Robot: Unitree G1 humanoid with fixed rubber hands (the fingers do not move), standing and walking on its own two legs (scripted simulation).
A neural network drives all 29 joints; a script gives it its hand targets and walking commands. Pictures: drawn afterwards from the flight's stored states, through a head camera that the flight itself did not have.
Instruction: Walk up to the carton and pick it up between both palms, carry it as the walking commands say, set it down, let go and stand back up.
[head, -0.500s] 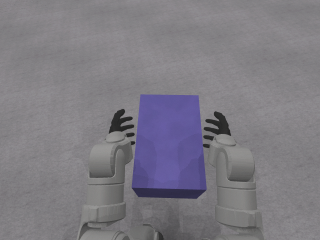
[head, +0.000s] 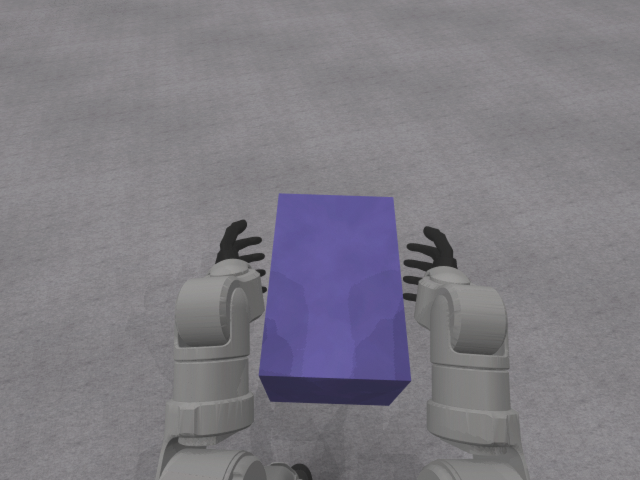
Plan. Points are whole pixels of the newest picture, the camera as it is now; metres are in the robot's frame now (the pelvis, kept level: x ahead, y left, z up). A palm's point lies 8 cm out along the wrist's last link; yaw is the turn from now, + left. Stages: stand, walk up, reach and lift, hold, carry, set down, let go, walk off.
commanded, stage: carry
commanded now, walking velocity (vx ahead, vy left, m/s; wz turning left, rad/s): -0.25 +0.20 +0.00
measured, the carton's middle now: (332, 297) +0.36 +0.03 -0.01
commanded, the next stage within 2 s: none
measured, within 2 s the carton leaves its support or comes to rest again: neither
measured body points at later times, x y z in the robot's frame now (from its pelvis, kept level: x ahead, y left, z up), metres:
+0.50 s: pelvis -0.18 +0.14 +0.01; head -0.15 +0.16 +0.46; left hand +0.13 +0.28 +0.07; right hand +0.15 +0.03 +0.07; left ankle -0.11 +0.25 -0.72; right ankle -0.19 +0.04 -0.66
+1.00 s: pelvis -0.38 +0.29 +0.00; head -0.36 +0.31 +0.45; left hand -0.05 +0.40 +0.06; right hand -0.06 +0.15 +0.08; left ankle -0.34 +0.42 -0.72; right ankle -0.30 +0.12 -0.68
